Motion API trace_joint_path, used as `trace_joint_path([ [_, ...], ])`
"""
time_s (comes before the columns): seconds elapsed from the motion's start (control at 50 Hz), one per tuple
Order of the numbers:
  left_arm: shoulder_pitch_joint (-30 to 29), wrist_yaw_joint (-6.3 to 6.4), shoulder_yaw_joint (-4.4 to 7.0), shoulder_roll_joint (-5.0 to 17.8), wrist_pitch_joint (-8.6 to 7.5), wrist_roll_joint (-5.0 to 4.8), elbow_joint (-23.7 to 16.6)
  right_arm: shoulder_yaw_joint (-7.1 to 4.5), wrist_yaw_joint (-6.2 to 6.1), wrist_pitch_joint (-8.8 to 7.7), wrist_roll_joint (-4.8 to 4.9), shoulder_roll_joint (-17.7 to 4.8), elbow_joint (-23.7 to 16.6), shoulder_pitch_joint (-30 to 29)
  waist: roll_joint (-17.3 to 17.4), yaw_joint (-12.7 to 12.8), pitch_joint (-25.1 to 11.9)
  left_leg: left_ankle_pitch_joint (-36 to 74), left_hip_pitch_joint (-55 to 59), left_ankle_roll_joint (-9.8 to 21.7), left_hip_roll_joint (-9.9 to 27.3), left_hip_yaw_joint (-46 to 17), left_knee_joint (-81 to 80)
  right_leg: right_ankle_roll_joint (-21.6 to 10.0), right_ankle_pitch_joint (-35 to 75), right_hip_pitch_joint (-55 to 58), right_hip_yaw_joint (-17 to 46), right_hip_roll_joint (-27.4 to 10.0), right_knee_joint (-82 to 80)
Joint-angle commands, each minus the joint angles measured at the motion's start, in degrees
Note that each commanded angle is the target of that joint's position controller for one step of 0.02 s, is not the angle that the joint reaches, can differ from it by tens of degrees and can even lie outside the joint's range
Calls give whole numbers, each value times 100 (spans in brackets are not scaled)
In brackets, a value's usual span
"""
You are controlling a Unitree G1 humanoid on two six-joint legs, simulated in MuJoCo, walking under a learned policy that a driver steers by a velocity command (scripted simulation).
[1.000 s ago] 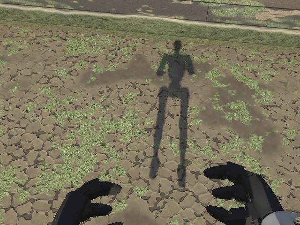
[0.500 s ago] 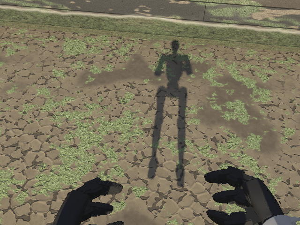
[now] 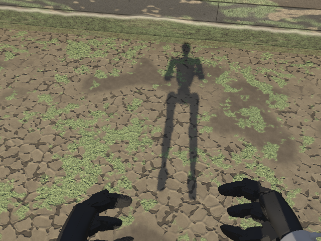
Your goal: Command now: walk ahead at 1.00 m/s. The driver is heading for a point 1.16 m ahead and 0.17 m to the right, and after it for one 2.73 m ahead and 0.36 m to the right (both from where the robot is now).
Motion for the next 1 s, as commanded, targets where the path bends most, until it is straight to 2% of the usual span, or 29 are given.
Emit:
trace_joint_path([
  [0.02, -811, 6, 159, 345, -120, 40, -697, -195, 11, -104, 67, -418, -715, -943, -6, 37, -473, 446, -57, 41, 537, -570, -362, -75, 71, 197, 749, -573, -491],
  [0.04, -749, -1, 154, 328, -125, 74, -683, -198, 14, -100, 55, -442, -721, -954, 72, 71, -604, 643, -44, 42, 562, -578, -359, -70, 180, 304, 757, -575, -438],
  [0.08, -678, -14, 155, 343, -131, 79, -660, -197, 7, -101, 27, -437, -736, -937, 113, 88, -773, 837, 82, 41, 571, -561, -314, -68, 271, 341, 778, -580, -409],
  [0.1, -636, 17, 160, 350, -105, -14, -571, -195, -42, -105, -30, -393, -563, -657, 193, -62, -1135, 764, 486, 93, 659, -578, -353, -84, 157, 375, 830, -632, -526],
  [0.12, -509, 22, 158, 326, -96, -63, -492, -201, -49, -88, -1, -388, -475, -559, 242, -49, -1095, 922, 613, 141, 720, -668, -421, -69, 177, 328, 817, -622, -588],
  [0.14, -332, -11, 166, 328, -112, -4, -426, -210, -9, -50, 80, -419, -523, -674, 237, 104, -760, 1466, 356, 172, 712, -751, -390, -47, 623, 330, 777, -597, -471],
  [0.16, -141, -26, 192, 373, -111, -7, -304, -237, -10, -21, 110, -445, -426, -507, 237, 98, -912, 1595, 464, 218, 757, -784, -406, -89, 736, 446, 815, -636, -474],
  [0.2, 81, -55, 250, 449, -84, -77, -133, -292, -4, 39, 167, -461, -279, -276, 152, 68, -834, 1225, 538, 271, 743, -797, -499, -188, 473, 377, 848, -641, -627],
  [0.3, 459, -89, 414, 534, -7, -259, 268, -437, 0, 156, 289, -435, 98, 176, 64, -5, -253, 171, 410, 349, 632, -715, -877, -393, -304, 231, 891, -601, -1208],
  [0.42, 1068, -73, 591, 537, 122, -364, 792, -572, -61, 249, 365, -358, 553, 665, 167, 21, -44, 182, 416, 384, 567, -641, -1130, -489, -133, 560, 840, -495, -1542],
  [0.52, 1484, -28, 669, 504, 229, -385, 1150, -629, -166, 342, 382, -300, 810, 1006, 157, 32, 12, 348, 467, 404, 527, -576, -1222, -495, 201, 772, 761, -403, -1672],
  [0.54, 1627, 20, 666, 434, 278, -390, 1260, -663, -252, 381, 404, -351, 891, 1108, 318, 83, 106, 553, 510, 442, 472, -534, -1224, -463, 445, 699, 709, -358, -1716],
  [0.58, 1818, 65, 687, 478, 306, -396, 1418, -666, -344, 416, 402, -288, 952, 1276, 183, 56, 44, 700, 626, 468, 469, -511, -1201, -418, 612, 761, 656, -317, -1743],
  [0.64, 1969, 101, 708, 465, 327, -405, 1571, -699, -405, 436, 407, -296, 1028, 1439, 106, 42, 31, 742, 658, 471, 452, -472, -1205, -403, 752, 820, 626, -286, -1782],
  [1.0, 2527, 229, 764, 290, 411, -427, 2066, -819, -498, 441, 469, -212, 1242, 1836, 163, 57, 249, 744, 552, 472, 362, -368, -1334, -356, 699, 836, 550, -192, -1938],
])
